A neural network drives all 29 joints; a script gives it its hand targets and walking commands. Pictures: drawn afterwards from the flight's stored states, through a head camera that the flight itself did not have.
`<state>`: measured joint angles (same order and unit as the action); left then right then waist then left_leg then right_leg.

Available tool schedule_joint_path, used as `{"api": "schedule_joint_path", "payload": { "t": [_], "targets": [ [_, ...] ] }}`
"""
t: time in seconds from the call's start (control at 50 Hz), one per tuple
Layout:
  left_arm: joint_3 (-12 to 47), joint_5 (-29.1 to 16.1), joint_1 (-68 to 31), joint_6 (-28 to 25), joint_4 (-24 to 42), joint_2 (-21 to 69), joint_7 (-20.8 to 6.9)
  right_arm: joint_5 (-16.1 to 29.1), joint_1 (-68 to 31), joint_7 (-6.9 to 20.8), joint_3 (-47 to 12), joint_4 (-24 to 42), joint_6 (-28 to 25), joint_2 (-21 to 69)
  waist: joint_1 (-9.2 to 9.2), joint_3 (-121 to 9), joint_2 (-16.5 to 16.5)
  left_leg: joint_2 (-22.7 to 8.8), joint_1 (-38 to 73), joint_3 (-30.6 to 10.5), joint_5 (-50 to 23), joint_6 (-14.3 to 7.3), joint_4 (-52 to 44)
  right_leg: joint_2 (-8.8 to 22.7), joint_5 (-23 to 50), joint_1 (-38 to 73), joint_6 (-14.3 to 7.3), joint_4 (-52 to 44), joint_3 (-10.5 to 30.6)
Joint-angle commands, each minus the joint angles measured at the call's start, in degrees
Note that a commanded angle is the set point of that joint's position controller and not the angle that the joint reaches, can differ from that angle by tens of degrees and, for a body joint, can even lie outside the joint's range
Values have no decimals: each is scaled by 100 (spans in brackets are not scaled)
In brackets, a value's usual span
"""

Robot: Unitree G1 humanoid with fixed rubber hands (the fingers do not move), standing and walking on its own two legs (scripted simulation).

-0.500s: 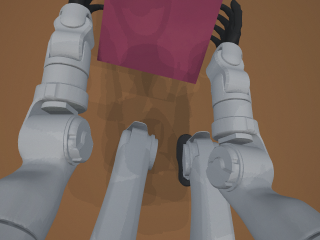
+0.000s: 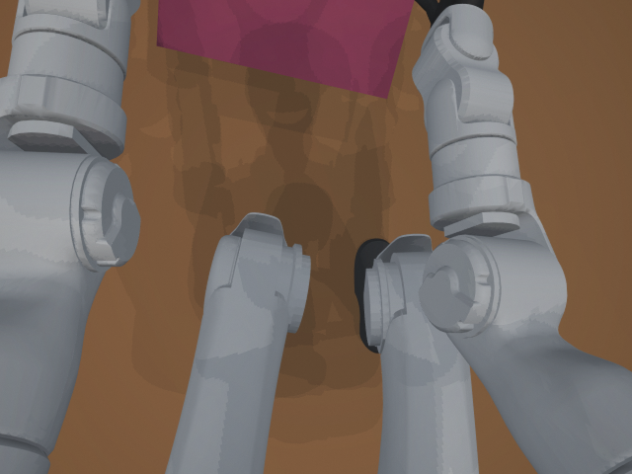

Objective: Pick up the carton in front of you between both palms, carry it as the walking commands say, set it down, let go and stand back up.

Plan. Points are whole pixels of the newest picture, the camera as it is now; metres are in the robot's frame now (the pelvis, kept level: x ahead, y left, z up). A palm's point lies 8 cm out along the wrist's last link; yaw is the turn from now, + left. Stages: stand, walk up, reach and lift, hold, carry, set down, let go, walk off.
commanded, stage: set down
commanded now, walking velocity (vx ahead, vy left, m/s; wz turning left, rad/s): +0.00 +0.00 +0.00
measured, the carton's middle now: out of the picture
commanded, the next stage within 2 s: none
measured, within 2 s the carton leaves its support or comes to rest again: rests again in 0.42 s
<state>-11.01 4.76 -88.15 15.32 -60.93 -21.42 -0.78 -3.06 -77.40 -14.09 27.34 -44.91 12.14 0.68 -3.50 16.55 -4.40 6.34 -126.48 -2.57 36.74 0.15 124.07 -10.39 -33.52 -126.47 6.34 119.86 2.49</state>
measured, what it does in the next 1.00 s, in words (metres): stands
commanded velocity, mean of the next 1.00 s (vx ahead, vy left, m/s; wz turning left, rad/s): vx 0.00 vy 0.00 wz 0.00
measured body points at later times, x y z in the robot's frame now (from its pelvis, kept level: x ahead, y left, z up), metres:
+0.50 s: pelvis +0.01 +0.00 -0.01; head +0.38 +0.07 +0.23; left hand +0.57 +0.25 -0.18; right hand +0.57 -0.06 -0.18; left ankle +0.09 +0.11 -0.36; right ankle +0.11 -0.13 -0.36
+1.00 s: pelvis +0.01 +0.00 -0.02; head +0.38 +0.07 +0.22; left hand +0.55 +0.26 -0.20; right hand +0.56 -0.07 -0.20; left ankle +0.09 +0.10 -0.36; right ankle +0.11 -0.13 -0.36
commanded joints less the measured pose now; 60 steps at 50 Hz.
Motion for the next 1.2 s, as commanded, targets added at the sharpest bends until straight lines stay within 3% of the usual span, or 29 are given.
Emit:
{"api": "schedule_joint_path", "payload": {
  "t": [0.0, 0.04, 0.06, 0.12, 0.14, 0.16, 0.22, 0.28, 0.3, 0.34, 0.36, 0.38, 0.46, 0.64, 0.66, 0.68, 0.74, 0.8, 0.82, 0.88, 0.9, 0.92, 0.98, 1.02, 1.04, 1.06, 1.08, 1.12, 1.18],
  "targets": [
    [1033, -440, -1714, -328, 176, 5100, -1599, 299, -3237, 1486, -2488, 286, -134, 4313, -114, -5992, 72, -128, 2741, 193, -2745, -130, -1035, -136, 2053, 2739, -349, -416, -604],
    [1076, -358, -1581, -272, 183, 5276, -1613, 139, -2899, 1518, -2160, -5, -129, 4187, -162, -5936, 379, -12, 2706, 204, -2544, -119, -1246, -182, 1733, 2525, -440, -329, -760],
    [877, -200, -1536, -250, -90, 5034, -1602, 113, -3021, 1569, -2206, -142, -91, 4247, -542, -5309, 77, -84, 2625, 110, -2409, -208, -1270, -99, 1522, 1996, -368, -317, -696],
    [899, -125, -1670, -137, -39, 4699, -1667, -170, -2911, 1572, -1744, -503, 121, 4103, -160, -5282, 7, -79, 2733, 25, -1847, -270, -1397, -145, 970, 2265, -411, -433, -812],
    [837, 26, -1520, -108, -55, 4452, -1619, -4, -2832, 1620, -1828, -527, 61, 3899, -485, -5098, 222, -57, 2610, 166, -1729, -257, -1495, -189, 960, 2154, -415, -417, -833],
    [842, -137, -1738, -161, -109, 4440, -1609, -208, -2818, 1565, -1691, -345, 7, 3968, -110, -4833, 60, -93, 2317, 51, -1917, -215, -1457, -133, 1254, 2194, -447, -429, -769],
    [589, 206, -1289, -92, -441, 4701, -1718, -212, -2830, 1634, -1562, -583, 143, 3726, -623, -4654, 390, -93, 2833, 227, -1973, -189, -1315, -141, 860, 1867, -375, -516, -598],
    [692, 185, -1391, -57, -222, 4216, -1691, -264, -2585, 1658, -1250, -947, 188, 3723, -319, -4469, 412, -84, 2400, 96, -1819, -254, -1406, -139, 983, 1943, -432, -360, -735],
    [387, 175, -1277, -97, -304, 4216, -1718, -371, -2438, 1662, -1303, -824, 100, 3615, 73, -4291, -221, -126, 2289, -42, -1752, -295, -1189, -132, 959, 1828, -428, -417, -767],
    [523, 206, -1058, 3, -768, 4244, -1756, -586, -2094, 1648, -1147, -1284, 80, 3520, 125, -4049, 154, -129, 2231, 38, -1777, -188, -1306, -88, 1022, 1675, -469, -464, -756],
    [265, 378, -817, -36, -541, 4424, -1771, -570, -2084, 1703, -1006, -1068, 106, 3393, -281, -4109, 314, -53, 2400, 88, -1841, -247, -1309, -85, 930, 1881, -541, -418, -658],
    [519, 231, -1127, -52, -281, 4217, -1779, -382, -2272, 1688, -1274, -1012, 120, 3506, 83, -4048, 212, -149, 2127, -48, -1912, -248, -1226, -100, 1130, 1801, -534, -404, -669],
    [241, 319, -754, -69, -617, 4379, -1806, -374, -2131, 1766, -1368, -1047, 124, 3727, -348, -4070, 129, -119, 2306, -68, -2270, -357, -1183, -83, 1322, 1783, -399, -239, -656],
    [300, 485, -523, -219, -332, 4208, -1640, -481, -1172, 1858, -1130, -1371, 23, 3585, -101, -3858, 349, -143, 2322, -104, -2632, -315, -1157, -91, 1643, 1654, -521, -281, -599],
    [525, 336, -670, -230, -268, 3666, -1592, -336, -1334, 1846, -1202, -1442, -23, 3512, -422, -3905, 279, -137, 2583, -107, -2781, -331, -1086, -95, 1531, 1262, -444, -172, -620],
    [384, 336, -644, -113, -682, 3977, -1653, -597, -1334, 1786, -962, -1394, -68, 3097, 128, -3592, 421, -203, 2263, -128, -2540, -209, -1009, -88, 1359, 1566, -573, -199, -617],
    [275, 472, -222, -109, -686, 3590, -1683, -428, -1304, 1708, -1010, -1379, 11, 2969, -386, -3616, 279, -190, 2297, -86, -2109, -327, -1131, -71, 1067, 1489, -414, -209, -697],
    [303, 273, -403, -228, -652, 3510, -1635, -424, -1538, 1653, -996, -1220, -81, 2893, 40, -3903, -118, -252, 2173, -60, -2266, -217, -974, -79, 1539, 2025, -417, -203, -738],
    [339, 532, -727, -241, -642, 3162, -1613, -707, -1362, 1637, -518, -1443, -74, 2832, -127, -3608, 474, -244, 2230, -53, -2244, -197, -912, -42, 1412, 1750, -530, -207, -429],
    [-211, 560, -228, -375, -690, 2172, -1286, -456, -1158, 1422, -628, -1039, -174, 1823, -418, -3841, 322, -231, 2352, -77, -2297, -222, -953, 38, 1381, 1759, -336, -51, -647],
    [-398, 501, 224, -467, -872, 1046, -1034, -783, -366, 1097, -377, -1148, -274, 786, 146, -3897, 112, -383, 2301, -61, -2129, -135, -1006, 60, 1551, 2380, -263, -197, -757],
    [-734, 529, 59, -694, -201, -786, -693, -585, -132, 756, -209, -1106, -373, -439, -427, -4288, 243, -431, 2505, 65, -2179, -95, -967, 225, 1532, 2686, -266, -167, -497],
    [-57, -256, -540, -1142, -399, -1137, -135, 265, -914, 435, -752, -826, -748, -1248, -71, -5015, 667, -516, 2511, 132, -2903, 101, -846, 253, 2462, 3068, -234, 94, -657],
    [19, -589, -1106, -1375, 26, -1688, -23, 609, -1308, 417, -915, -966, -907, -1411, -444, -5454, 595, -512, 3023, -78, -3488, 5, -800, 277, 2391, 2529, -202, 243, -601],
    [252, -1114, -1549, -1501, 975, -1684, -12, 709, -1391, 388, -1120, -384, -955, -1376, 101, -5794, 602, -532, 3599, -224, -3653, 5, -812, 383, 2521, 2529, -193, 228, -753],
    [150, -996, -1952, -1516, 572, -2072, 10, 1072, -1733, 377, -1314, -906, -871, -1520, -255, -6012, 815, -673, 3806, -200, -3738, -63, -512, 427, 2398, 2311, -340, 133, -372],
    [711, -1375, -2033, -1480, 589, -1833, -42, 1054, -1494, 407, -1421, -992, -873, -1513, 191, -5834, 875, -608, 3815, -163, -3362, 10, -752, 399, 2158, 2519, -425, 111, -606],
    [766, -1432, -2034, -1320, 424, -2035, -164, 1609, -1984, 365, -1738, -760, -689, -1541, -256, -6395, 966, -727, 4120, -174, -3049, -102, -686, 484, 1887, 2852, -468, 107, -488],
    [991, -1809, -2228, -987, 478, -2312, -236, 1823, -2282, 247, -1820, -214, -515, -1871, -70, -6920, 762, -741, 4620, -235, -2667, -143, -1017, 503, 1502, 2939, -309, 86, -921]
  ]
}}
